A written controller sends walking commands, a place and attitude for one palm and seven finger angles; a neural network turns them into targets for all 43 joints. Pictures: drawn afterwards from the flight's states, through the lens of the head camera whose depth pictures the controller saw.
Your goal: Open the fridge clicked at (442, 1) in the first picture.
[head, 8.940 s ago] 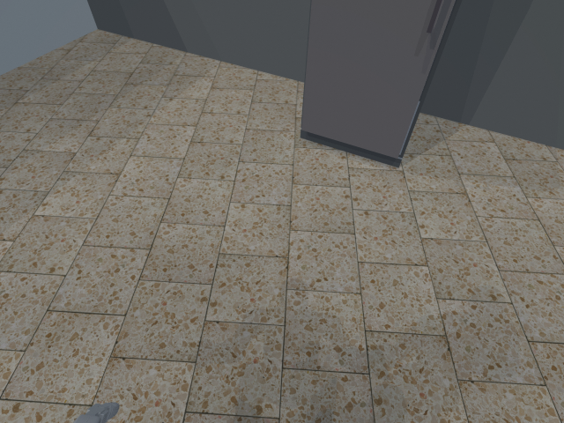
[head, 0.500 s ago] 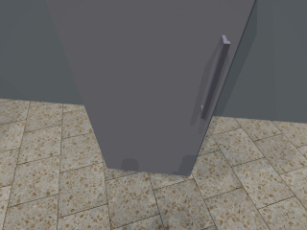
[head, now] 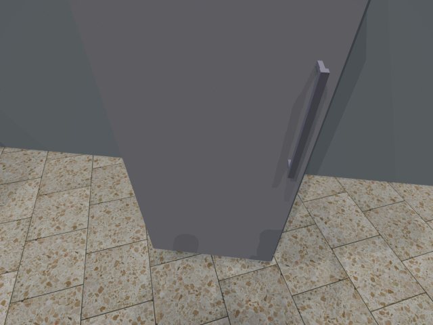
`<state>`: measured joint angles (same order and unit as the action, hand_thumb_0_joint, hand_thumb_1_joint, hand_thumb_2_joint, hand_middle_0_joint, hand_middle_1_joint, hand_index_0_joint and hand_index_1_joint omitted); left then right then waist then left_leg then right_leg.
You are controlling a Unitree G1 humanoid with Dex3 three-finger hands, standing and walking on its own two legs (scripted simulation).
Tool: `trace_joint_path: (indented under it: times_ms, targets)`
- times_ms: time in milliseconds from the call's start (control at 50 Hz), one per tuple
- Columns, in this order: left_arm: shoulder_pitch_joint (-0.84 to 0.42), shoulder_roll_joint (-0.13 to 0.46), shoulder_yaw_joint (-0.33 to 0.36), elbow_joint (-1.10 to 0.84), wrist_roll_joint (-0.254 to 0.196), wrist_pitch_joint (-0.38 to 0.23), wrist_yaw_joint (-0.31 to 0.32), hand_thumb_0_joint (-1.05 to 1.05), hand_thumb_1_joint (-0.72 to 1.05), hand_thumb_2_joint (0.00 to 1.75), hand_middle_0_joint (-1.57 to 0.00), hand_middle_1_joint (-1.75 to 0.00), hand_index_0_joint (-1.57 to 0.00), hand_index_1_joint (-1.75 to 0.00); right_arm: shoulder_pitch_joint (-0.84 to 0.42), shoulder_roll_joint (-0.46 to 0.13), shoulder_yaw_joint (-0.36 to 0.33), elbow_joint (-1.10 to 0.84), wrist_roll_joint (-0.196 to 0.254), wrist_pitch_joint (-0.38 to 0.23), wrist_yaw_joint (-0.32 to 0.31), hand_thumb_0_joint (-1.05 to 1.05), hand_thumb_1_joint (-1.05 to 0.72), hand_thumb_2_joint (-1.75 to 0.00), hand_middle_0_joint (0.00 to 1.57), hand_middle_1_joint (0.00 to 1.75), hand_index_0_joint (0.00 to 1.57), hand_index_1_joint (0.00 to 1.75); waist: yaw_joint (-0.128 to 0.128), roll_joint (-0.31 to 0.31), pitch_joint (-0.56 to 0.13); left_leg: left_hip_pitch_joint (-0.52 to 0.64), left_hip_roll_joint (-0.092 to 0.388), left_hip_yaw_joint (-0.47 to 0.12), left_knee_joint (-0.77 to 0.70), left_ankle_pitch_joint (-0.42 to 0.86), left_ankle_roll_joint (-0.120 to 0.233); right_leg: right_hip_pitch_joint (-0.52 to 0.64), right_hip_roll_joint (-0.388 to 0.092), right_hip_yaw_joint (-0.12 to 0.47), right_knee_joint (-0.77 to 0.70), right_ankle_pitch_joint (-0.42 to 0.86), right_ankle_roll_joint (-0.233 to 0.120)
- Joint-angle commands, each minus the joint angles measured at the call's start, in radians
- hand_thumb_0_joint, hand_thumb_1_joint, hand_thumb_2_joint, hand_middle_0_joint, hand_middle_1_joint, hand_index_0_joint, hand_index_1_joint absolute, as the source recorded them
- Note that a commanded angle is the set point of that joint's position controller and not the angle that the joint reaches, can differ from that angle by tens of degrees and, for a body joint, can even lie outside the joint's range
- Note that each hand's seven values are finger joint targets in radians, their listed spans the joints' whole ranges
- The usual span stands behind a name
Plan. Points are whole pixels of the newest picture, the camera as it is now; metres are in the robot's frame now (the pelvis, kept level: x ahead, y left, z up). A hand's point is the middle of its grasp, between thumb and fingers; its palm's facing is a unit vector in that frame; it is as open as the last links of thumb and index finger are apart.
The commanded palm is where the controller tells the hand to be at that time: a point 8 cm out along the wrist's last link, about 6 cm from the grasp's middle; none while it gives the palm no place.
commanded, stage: shuffle to correct the standing spot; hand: right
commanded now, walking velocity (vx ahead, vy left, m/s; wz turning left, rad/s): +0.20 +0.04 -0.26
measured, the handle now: (303, 127) +0.53 -0.17 +0.10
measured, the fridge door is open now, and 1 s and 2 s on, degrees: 0 0 0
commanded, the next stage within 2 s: come to a stop and stand still in 0.12 s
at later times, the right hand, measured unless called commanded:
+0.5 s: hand out of the picture +0.12 -0.19 -0.19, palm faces +0.07 +0.97 -0.22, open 7.3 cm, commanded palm none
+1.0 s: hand out of the picture +0.12 -0.20 -0.18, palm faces +0.10 +0.97 -0.21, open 7.3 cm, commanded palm none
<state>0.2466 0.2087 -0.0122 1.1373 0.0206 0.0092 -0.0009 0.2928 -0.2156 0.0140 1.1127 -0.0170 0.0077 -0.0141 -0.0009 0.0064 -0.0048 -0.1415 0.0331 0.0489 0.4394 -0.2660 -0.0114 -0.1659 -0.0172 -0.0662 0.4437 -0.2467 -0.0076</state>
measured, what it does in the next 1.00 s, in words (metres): steps on the spot: left foot, then left foot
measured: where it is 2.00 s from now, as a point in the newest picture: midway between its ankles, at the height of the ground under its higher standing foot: outside the picture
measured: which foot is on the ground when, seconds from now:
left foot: down 0.00-0.24, up 0.26-0.48, down 0.50-0.74, up 0.76-0.94, down 0.96-1.00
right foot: down 0.00-1.00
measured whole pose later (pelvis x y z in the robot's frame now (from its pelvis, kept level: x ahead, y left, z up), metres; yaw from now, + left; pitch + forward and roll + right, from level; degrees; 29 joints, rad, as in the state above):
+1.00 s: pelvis +0.08 -0.02 -0.01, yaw -3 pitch -1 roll +0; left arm 0.20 0.16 0.03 1.03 0.01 0.00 0.03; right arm 0.21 -0.17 -0.03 1.02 -0.01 0.01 -0.04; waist -0.01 0.01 0.07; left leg -0.20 0.02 0.03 0.50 -0.27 -0.01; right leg -0.19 0.01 -0.09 0.51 -0.30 -0.04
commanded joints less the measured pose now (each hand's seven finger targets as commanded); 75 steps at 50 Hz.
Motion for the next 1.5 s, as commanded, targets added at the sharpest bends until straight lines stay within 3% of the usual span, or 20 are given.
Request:
trace_joint_path:
  times_ms: [0, 100, 160, 180, 200, 220, 260, 420, 500, 560, 660, 720, 740, 860, 940, 1060, 1080, 1120, 1160, 1480]
  targets:
    - [0.055, 0.105, 0.034, -0.041, -0.006, -0.022, 0.012, 0.00, 0.90, 0.90, -0.20, -0.30, -0.20, -0.30, 0.091, -0.094, -0.034, -0.035, -0.006, -0.021, 0.002, 0.00, -0.90, -0.90, 0.20, 0.30, 0.20, 0.30, -0.008, 0.008, 0.152, -0.091, 0.075, -0.091, -0.089, -0.189, 0.047, -0.132, -0.088, 0.109, -0.077, -0.211, -0.028]
    - [0.053, 0.034, 0.035, -0.077, -0.005, -0.033, 0.014, 0.00, 0.90, 0.90, -0.20, -0.30, -0.20, -0.30, 0.219, -0.108, -0.063, -0.010, -0.002, -0.037, -0.012, 0.00, -0.90, -0.90, 0.20, 0.30, 0.20, 0.30, -0.031, 0.156, 0.139, 0.047, 0.229, -0.242, -0.162, -0.118, 0.148, -0.295, -0.030, -0.028, 0.237, -0.147, -0.009]
    - [0.131, 0.007, 0.041, -0.062, -0.009, -0.047, 0.012, 0.00, 0.90, 0.90, -0.20, -0.30, -0.20, -0.30, 0.181, -0.078, -0.068, -0.020, -0.006, -0.043, -0.014, 0.00, -0.90, -0.90, 0.20, 0.30, 0.20, 0.30, 0.024, 0.080, 0.124, -0.039, 0.203, -0.147, -0.045, 0.043, 0.149, -0.142, -0.053, -0.048, 0.123, -0.114, -0.016]
    - [0.237, 0.020, 0.044, -0.025, -0.008, -0.055, 0.016, 0.00, 0.90, 0.90, -0.20, -0.30, -0.20, -0.30, 0.151, -0.044, -0.061, -0.027, -0.002, -0.039, -0.012, 0.00, -0.90, -0.90, 0.20, 0.30, 0.20, 0.30, 0.069, -0.016, 0.093, -0.137, 0.111, -0.037, 0.115, 0.097, 0.101, 0.040, -0.078, 0.006, 0.007, 0.024, -0.036]
    - [0.396, 0.097, 0.064, 0.038, 0.002, -0.066, 0.028, 0.00, 0.90, 0.90, -0.20, -0.30, -0.20, -0.30, 0.108, 0.009, -0.048, -0.051, -0.001, -0.038, -0.009, 0.00, -0.90, -0.90, 0.20, 0.30, 0.20, 0.30, 0.118, -0.295, 0.065, -0.332, -0.004, 0.093, 0.427, -0.001, 0.029, 0.228, -0.246, 0.270, -0.084, 0.325, -0.102]
    - [0.479, 0.103, 0.055, 0.080, 0.005, -0.060, 0.049, 0.00, 0.90, 0.90, -0.20, -0.30, -0.20, -0.30, 0.020, 0.013, -0.037, -0.092, -0.006, -0.040, -0.016, 0.00, -0.90, -0.90, 0.20, 0.30, 0.20, 0.30, 0.137, -0.351, 0.134, -0.526, -0.033, 0.054, 0.603, -0.315, 0.016, 0.298, -0.356, 0.393, -0.126, 0.749, -0.149]
    - [0.406, 0.066, 0.035, 0.055, 0.006, -0.054, 0.063, 0.00, 0.90, 0.90, -0.20, -0.30, -0.20, -0.30, 0.009, 0.022, -0.045, -0.083, -0.009, -0.033, -0.019, 0.00, -0.90, -0.90, 0.20, 0.30, 0.20, 0.30, 0.082, -0.109, 0.157, -0.515, 0.046, -0.026, 0.649, -0.290, 0.025, 0.230, -0.379, 0.273, -0.051, 0.980, -0.200]
    - [0.177, 0.064, 0.061, -0.028, -0.014, -0.039, 0.069, 0.00, 0.90, 0.90, -0.20, -0.30, -0.20, -0.30, 0.086, 0.015, -0.063, -0.073, 0.001, 0.000, -0.010, 0.00, -0.90, -0.90, 0.20, 0.30, 0.20, 0.30, -0.025, -0.106, 0.072, -0.067, 0.012, 0.055, 0.104, 0.178, 0.007, 0.018, -0.196, 0.065, 0.028, 0.708, -0.080]
    - [0.233, -0.032, 0.085, -0.041, -0.025, 0.000, 0.055, 0.00, 0.90, 0.90, -0.20, -0.30, -0.20, -0.30, 0.112, -0.116, -0.094, -0.078, -0.003, -0.021, -0.026, 0.00, -0.90, -0.90, 0.20, 0.30, 0.20, 0.30, -0.016, 0.160, -0.040, 0.082, 0.358, -0.228, 0.014, 0.969, 0.225, -0.162, 0.011, -0.003, 0.464, -0.327, 0.019]
    - [0.160, -0.041, 0.083, -0.066, -0.020, 0.017, 0.047, 0.00, 0.90, 0.90, -0.20, -0.30, -0.20, -0.30, -0.025, -0.103, -0.097, -0.132, -0.013, -0.007, -0.043, 0.00, -0.90, -0.90, 0.20, 0.30, 0.20, 0.30, -0.006, 0.183, -0.031, -0.043, 0.343, -0.229, -0.027, 0.693, 0.268, -0.192, -0.029, 0.079, 0.592, -0.379, 0.012]
    - [0.241, -0.050, 0.076, -0.064, -0.009, 0.009, 0.030, 0.00, 0.90, 0.90, -0.20, -0.30, -0.20, -0.30, -0.124, -0.112, -0.100, -0.181, -0.012, 0.015, -0.033, 0.00, -0.90, -0.90, 0.20, 0.30, 0.20, 0.30, 0.053, 0.117, -0.041, -0.220, 0.240, -0.149, 0.009, 0.220, 0.148, 0.010, -0.009, -0.014, 0.159, -0.097, 0.023]
    - [0.094, 0.104, 0.086, -0.154, 0.013, -0.008, 0.031, 0.00, 0.90, 0.90, -0.20, -0.30, -0.20, -0.30, -0.134, -0.010, -0.083, -0.221, 0.007, 0.035, -0.015, 0.00, -0.90, -0.90, 0.20, 0.30, 0.20, 0.30, 0.017, -0.238, 0.108, -0.248, -0.004, 0.011, 0.298, -0.161, -0.005, -0.242, -0.307, 0.367, -0.248, -0.093, -0.120]
    - [0.040, 0.102, 0.084, -0.168, 0.016, -0.020, 0.033, 0.00, 0.90, 0.90, -0.20, -0.30, -0.20, -0.30, -0.155, -0.027, -0.084, -0.216, -0.007, 0.043, -0.022, 0.00, -0.90, -0.90, 0.20, 0.30, 0.20, 0.30, 0.015, -0.282, 0.135, -0.236, -0.004, -0.043, 0.421, -0.204, -0.005, -0.275, -0.309, 0.386, -0.271, 0.045, -0.148]
    - [0.041, 0.094, 0.077, -0.151, 0.002, -0.028, 0.046, 0.00, 0.90, 0.90, -0.20, -0.30, -0.20, -0.30, -0.077, 0.007, -0.058, -0.169, -0.002, 0.007, -0.017, 0.00, -0.90, -0.90, 0.20, 0.30, 0.20, 0.30, 0.010, -0.107, -0.005, -0.201, 0.006, -0.015, 0.174, -0.107, -0.016, 0.138, -0.212, 0.141, -0.041, 0.707, -0.139]
    - [0.046, 0.046, 0.070, -0.142, -0.017, -0.030, 0.037, 0.00, 0.90, 0.90, -0.20, -0.30, -0.20, -0.30, 0.008, -0.060, -0.057, -0.119, -0.001, -0.024, -0.030, 0.00, -0.90, -0.90, 0.20, 0.30, 0.20, 0.30, 0.012, 0.002, -0.035, 0.034, 0.128, -0.138, -0.035, 0.503, 0.037, 0.014, -0.097, 0.084, 0.016, 0.358, -0.021]
    - [0.026, 0.043, 0.051, -0.086, -0.013, -0.016, 0.031, 0.00, 0.90, 0.90, -0.20, -0.30, -0.20, -0.30, -0.009, -0.050, -0.034, -0.083, 0.001, -0.025, -0.024, 0.00, -0.90, -0.90, 0.20, 0.30, 0.20, 0.30, 0.016, 0.055, 0.020, -0.066, 0.105, -0.135, -0.093, 0.238, 0.040, 0.052, -0.098, 0.076, -0.091, 0.142, -0.005]
    - [-0.037, 0.092, 0.049, -0.162, -0.018, -0.032, 0.023, 0.00, 0.90, 0.90, -0.20, -0.30, -0.20, -0.30, 0.086, -0.068, -0.033, -0.060, -0.008, -0.036, -0.064, 0.00, -0.90, -0.90, 0.20, 0.30, 0.20, 0.30, -0.021, 0.069, 0.026, -0.048, 0.134, -0.166, -0.036, 0.535, 0.019, -0.018, -0.107, 0.048, 0.100, 0.184, 0.006]
    - [0.036, 0.048, 0.038, -0.176, -0.012, -0.022, 0.013, 0.00, 0.90, 0.90, -0.20, -0.30, -0.20, -0.30, 0.006, -0.098, -0.028, -0.123, 0.001, -0.049, -0.047, 0.00, -0.90, -0.90, 0.20, 0.30, 0.20, 0.30, 0.032, 0.056, -0.011, -0.104, 0.137, -0.188, -0.070, 0.043, 0.075, -0.038, -0.052, 0.056, 0.030, -0.075, 0.001]
    - [0.052, 0.047, 0.032, -0.171, -0.004, -0.033, 0.010, 0.00, 0.90, 0.90, -0.20, -0.30, -0.20, -0.30, 0.002, -0.096, -0.023, -0.125, 0.004, -0.053, -0.034, 0.00, -0.90, -0.90, 0.20, 0.30, 0.20, 0.30, 0.030, -0.104, 0.020, -0.134, 0.093, -0.150, -0.037, 0.038, 0.076, -0.031, -0.073, 0.085, -0.022, 0.033, -0.019]
    - [0.098, 0.066, 0.022, -0.123, -0.004, -0.042, 0.015, 0.00, 0.90, 0.90, -0.20, -0.30, -0.20, -0.30, 0.052, -0.054, -0.013, -0.091, 0.003, -0.037, -0.019, 0.00, -0.90, -0.90, 0.20, 0.30, 0.20, 0.30, 0.002, 0.006, 0.080, -0.116, 0.061, -0.128, -0.055, -0.071, 0.056, -0.119, -0.084, 0.119, -0.139, -0.116, -0.040]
